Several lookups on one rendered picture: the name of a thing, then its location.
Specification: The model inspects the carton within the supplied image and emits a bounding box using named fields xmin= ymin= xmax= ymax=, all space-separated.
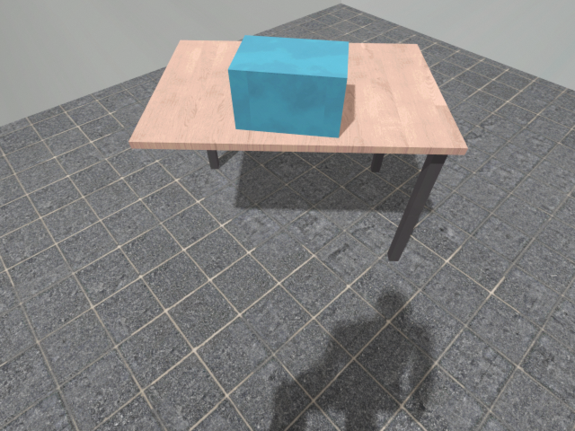
xmin=228 ymin=35 xmax=349 ymax=138

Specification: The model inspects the table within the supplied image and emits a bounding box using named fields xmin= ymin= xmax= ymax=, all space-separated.
xmin=128 ymin=40 xmax=468 ymax=261

